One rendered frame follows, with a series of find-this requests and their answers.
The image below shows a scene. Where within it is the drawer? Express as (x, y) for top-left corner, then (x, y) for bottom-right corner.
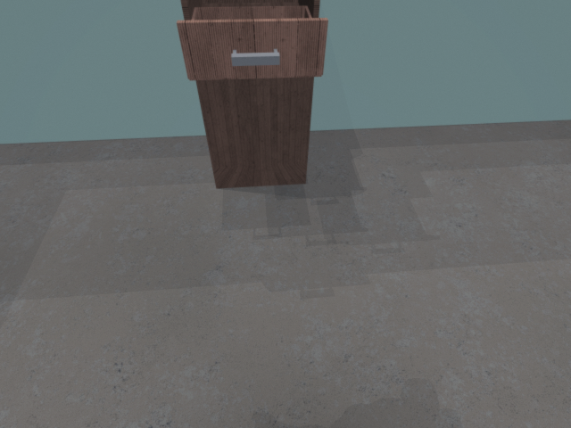
(177, 5), (328, 80)

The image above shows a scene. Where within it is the handle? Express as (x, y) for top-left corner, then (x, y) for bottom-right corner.
(231, 49), (280, 66)

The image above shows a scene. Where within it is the cabinet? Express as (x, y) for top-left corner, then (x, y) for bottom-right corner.
(180, 0), (320, 189)

